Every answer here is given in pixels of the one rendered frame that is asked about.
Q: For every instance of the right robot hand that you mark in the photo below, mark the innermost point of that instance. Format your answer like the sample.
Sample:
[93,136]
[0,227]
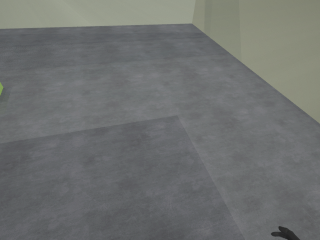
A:
[285,233]

